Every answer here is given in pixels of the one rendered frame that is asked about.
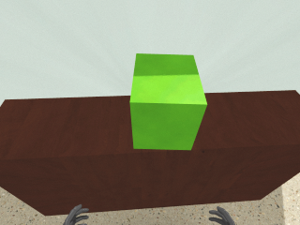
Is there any carton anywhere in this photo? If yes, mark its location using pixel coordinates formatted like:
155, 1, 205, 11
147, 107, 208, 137
129, 53, 207, 151

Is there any right robot hand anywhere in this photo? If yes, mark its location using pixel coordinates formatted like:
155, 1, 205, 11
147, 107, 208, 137
209, 206, 235, 225

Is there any left robot hand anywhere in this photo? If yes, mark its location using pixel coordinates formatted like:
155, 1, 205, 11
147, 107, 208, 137
63, 204, 89, 225

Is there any pedestal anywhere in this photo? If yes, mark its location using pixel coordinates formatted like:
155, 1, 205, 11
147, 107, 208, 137
0, 90, 300, 217

